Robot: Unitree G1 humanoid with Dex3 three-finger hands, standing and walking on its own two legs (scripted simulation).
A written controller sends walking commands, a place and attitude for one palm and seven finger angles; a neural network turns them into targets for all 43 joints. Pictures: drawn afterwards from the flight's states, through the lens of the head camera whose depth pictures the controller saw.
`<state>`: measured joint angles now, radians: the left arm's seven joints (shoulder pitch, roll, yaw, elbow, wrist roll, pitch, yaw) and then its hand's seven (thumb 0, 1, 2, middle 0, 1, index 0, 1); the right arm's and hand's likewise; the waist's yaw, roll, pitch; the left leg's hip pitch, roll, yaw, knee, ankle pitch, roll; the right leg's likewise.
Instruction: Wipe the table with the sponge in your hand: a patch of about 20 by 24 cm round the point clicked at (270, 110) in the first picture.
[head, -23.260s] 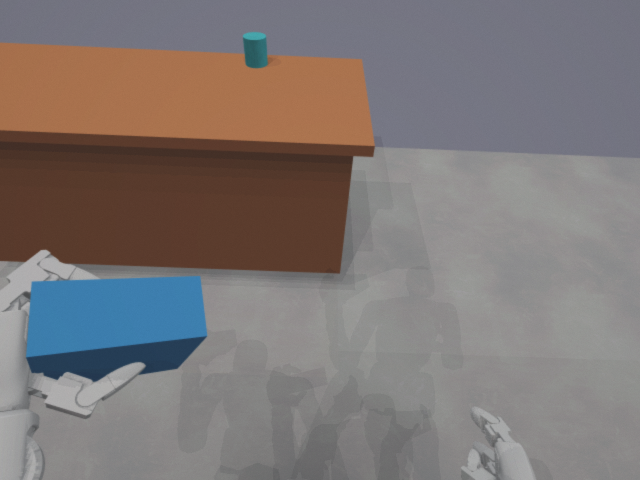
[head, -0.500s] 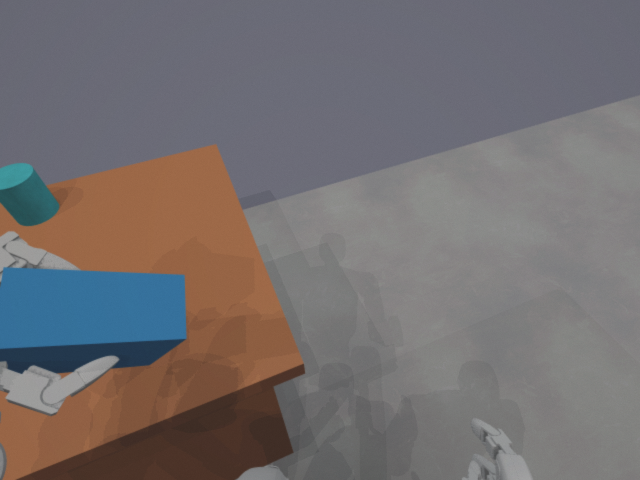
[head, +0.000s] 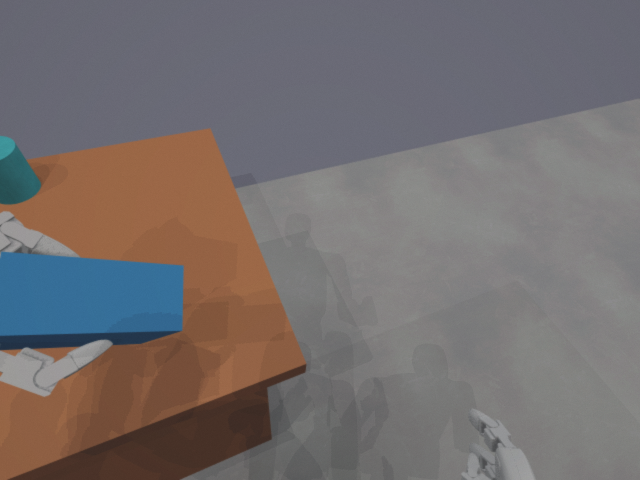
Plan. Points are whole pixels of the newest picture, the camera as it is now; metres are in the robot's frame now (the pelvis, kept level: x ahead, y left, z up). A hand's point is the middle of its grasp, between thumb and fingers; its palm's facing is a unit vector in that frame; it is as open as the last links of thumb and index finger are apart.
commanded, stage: come to a stop and stand still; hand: left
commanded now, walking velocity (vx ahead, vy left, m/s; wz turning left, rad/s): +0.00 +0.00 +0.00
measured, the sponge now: (113, 308) +0.23 +0.23 +0.13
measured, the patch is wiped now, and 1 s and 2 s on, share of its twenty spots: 0.00 0.00 0.00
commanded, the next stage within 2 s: look again from close up in 0.58 s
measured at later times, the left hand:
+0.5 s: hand (72, 256) +0.27 +0.28 +0.16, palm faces +0.37 -0.83 -0.41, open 10.2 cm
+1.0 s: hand (78, 285) +0.24 +0.27 +0.15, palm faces +0.40 -0.84 -0.37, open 10.2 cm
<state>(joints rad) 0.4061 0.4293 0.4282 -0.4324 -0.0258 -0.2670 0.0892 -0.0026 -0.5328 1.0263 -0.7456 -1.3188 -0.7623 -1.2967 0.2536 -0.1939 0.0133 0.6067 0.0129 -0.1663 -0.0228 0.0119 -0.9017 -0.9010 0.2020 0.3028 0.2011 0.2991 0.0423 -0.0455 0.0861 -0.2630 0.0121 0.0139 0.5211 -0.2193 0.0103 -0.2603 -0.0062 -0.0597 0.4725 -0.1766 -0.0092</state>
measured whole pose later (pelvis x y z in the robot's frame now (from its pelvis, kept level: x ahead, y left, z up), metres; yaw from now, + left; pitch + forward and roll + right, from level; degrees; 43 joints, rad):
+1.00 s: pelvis +0.03 +0.01 +0.01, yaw +0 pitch -2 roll -1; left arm 0.43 0.33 0.33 -0.40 -0.02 -0.18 0.11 0.00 -0.53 1.03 -0.75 -1.31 -0.77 -1.29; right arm 0.22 -0.19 0.02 0.59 0.01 -0.09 -0.04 0.01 -0.90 -0.90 0.20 0.30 0.20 0.30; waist 0.03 -0.01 0.04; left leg -0.20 0.00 0.02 0.45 -0.23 0.03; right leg -0.18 -0.01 -0.05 0.38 -0.17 0.01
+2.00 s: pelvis -0.08 +0.08 -0.01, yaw +0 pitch +2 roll +1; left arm 0.51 0.44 0.43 -0.57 -0.02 -0.30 0.12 0.00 -0.53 1.03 -0.75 -1.31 -0.77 -1.29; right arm 0.16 -0.23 -0.01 0.60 0.01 -0.13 -0.04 0.01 -0.90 -0.90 0.21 0.30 0.20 0.30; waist -0.03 -0.06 0.10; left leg -0.30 0.01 -0.02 0.55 -0.27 -0.03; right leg -0.31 -0.15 -0.04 0.71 -0.36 0.04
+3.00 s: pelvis -0.14 +0.11 +0.00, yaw +2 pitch -1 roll -1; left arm 0.16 0.40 0.39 -0.32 0.00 -0.20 0.11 0.00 -0.54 1.03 -0.75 -1.31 -0.77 -1.29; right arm 0.19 -0.19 0.01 0.62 0.01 -0.17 -0.01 0.01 -0.90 -0.90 0.20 0.30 0.20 0.30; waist 0.08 -0.05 0.13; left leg -0.21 0.00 0.02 0.50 -0.27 0.02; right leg -0.24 0.01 -0.05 0.45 -0.18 -0.02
